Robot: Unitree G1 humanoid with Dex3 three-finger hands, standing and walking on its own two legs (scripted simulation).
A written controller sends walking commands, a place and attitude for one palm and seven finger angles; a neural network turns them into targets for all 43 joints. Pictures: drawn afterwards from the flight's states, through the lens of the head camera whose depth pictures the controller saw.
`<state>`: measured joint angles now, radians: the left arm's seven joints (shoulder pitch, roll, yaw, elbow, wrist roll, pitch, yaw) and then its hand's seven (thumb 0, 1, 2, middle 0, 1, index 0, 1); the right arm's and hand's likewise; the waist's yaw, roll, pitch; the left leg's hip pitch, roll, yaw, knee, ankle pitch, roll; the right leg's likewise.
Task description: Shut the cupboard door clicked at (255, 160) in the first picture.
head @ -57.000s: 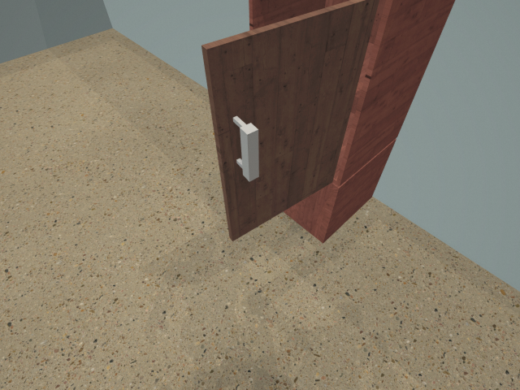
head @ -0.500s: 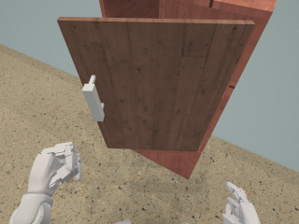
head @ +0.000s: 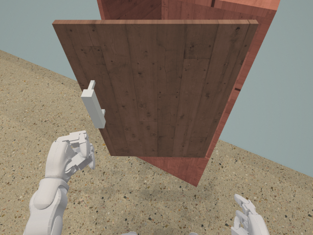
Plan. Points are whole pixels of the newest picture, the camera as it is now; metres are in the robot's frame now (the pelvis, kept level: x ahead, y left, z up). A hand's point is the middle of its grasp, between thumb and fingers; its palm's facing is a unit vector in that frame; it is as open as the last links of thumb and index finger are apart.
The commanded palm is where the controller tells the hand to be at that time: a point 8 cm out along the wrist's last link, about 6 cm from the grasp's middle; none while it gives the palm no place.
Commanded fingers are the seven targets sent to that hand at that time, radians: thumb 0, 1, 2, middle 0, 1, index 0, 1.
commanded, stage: bring the fist close to the handle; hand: left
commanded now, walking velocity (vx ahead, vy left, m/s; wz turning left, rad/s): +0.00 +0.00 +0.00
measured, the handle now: (96, 104) +0.44 +0.20 +0.07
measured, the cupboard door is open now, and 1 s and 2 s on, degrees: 27 27 14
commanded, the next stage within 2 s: push the door shut along its arc in 0.96 s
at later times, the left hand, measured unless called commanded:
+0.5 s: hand (98, 136) +0.33 +0.17 +0.08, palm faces +0.01 -1.00 -0.01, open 3.1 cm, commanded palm +0.31 +0.22 +0.08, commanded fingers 0.00 0.90 0.90 -1.30 -1.50 -1.30 -1.50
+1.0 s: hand (100, 135) +0.34 +0.16 +0.08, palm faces +0.02 -1.00 -0.02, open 3.1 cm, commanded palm +0.31 +0.21 +0.08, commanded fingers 0.00 0.90 0.90 -1.30 -1.50 -1.30 -1.50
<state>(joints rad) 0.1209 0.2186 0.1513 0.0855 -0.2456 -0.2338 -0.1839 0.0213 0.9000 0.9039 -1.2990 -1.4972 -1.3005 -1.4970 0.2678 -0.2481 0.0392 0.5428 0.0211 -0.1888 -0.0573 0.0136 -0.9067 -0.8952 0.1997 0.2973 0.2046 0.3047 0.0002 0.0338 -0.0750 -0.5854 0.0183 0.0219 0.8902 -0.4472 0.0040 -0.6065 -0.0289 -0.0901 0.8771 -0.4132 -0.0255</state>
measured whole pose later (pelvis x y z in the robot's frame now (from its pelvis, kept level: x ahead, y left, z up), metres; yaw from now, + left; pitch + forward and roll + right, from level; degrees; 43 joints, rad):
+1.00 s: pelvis +0.00 +0.01 +0.01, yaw -1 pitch +8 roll +0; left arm -0.16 0.19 0.15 0.39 -0.20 -0.31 -0.13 0.02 0.90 0.90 -1.30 -1.50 -1.30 -1.50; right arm 0.27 -0.26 0.02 0.59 0.02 -0.12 -0.04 0.01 -0.91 -0.90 0.20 0.30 0.20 0.30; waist -0.01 0.03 -0.07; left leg -0.57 0.01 0.04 0.84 -0.42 0.01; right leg -0.60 -0.03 -0.07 0.83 -0.38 -0.02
